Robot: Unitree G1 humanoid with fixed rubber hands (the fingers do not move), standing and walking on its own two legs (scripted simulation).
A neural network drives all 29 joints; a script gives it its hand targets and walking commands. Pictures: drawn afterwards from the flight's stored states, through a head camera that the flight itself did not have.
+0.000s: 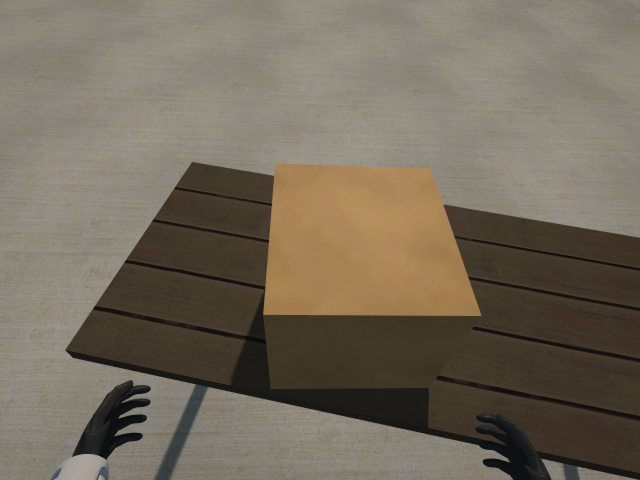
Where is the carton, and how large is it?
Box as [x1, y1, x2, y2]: [263, 164, 480, 388]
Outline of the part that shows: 275,164 263,311 271,388 429,387 480,317 480,313 430,168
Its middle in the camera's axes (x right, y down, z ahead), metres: +0.05 +0.06 +0.62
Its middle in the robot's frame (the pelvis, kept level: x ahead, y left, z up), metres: +0.43 -0.04 -0.03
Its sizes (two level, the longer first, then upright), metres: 0.275 0.254 0.227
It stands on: a table, 0.63 m high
